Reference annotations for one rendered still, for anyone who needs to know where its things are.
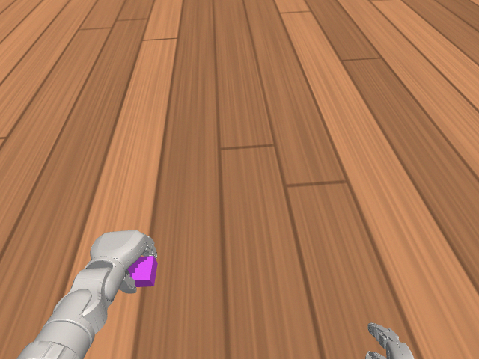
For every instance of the left robot arm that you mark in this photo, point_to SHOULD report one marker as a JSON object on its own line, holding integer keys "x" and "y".
{"x": 80, "y": 314}

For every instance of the left robot hand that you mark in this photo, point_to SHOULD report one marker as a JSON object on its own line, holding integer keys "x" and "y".
{"x": 126, "y": 247}

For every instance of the small box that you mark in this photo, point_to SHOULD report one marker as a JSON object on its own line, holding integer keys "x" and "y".
{"x": 143, "y": 271}

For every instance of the right robot hand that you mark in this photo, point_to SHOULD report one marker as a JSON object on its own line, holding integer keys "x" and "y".
{"x": 389, "y": 340}

